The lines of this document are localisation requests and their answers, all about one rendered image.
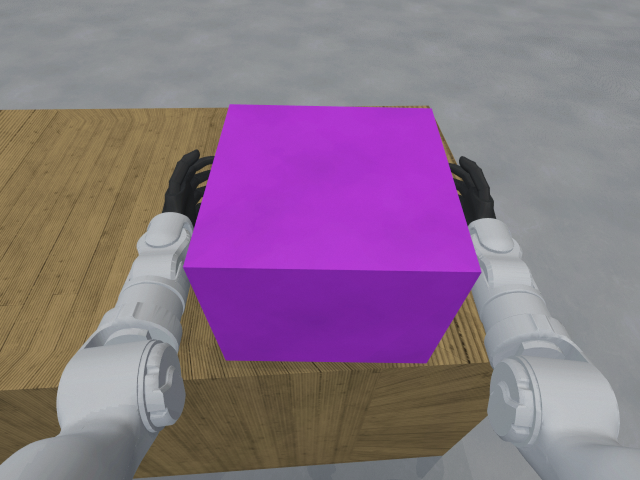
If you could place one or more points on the robot left forearm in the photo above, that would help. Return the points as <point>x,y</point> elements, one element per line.
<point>153,298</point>

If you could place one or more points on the left robot upper arm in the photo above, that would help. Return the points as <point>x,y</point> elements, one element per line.
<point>114,400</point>

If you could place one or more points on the robot right forearm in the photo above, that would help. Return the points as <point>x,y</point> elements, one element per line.
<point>510,305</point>

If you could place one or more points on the right robot upper arm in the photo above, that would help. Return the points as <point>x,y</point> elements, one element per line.
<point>562,417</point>

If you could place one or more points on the left robot hand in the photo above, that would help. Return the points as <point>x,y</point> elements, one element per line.
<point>183,194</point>

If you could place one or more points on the pedestal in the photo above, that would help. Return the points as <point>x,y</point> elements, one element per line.
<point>78,188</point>

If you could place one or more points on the right robot hand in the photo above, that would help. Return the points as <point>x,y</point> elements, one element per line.
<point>475,197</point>

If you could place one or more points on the carton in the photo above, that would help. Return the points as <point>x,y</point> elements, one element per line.
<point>330,234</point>

